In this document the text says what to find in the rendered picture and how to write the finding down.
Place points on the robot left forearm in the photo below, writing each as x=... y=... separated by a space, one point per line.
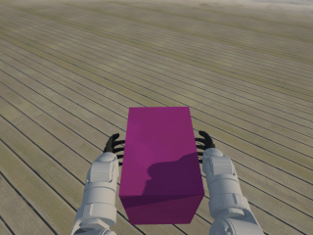
x=98 y=209

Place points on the left robot hand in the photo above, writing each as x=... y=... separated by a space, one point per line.
x=110 y=146

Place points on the right robot hand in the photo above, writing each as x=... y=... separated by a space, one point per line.
x=207 y=141

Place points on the robot right forearm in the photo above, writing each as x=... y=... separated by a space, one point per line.
x=225 y=194

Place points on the carton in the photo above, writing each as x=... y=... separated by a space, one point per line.
x=160 y=181

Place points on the robot right upper arm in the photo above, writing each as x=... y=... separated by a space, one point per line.
x=230 y=226

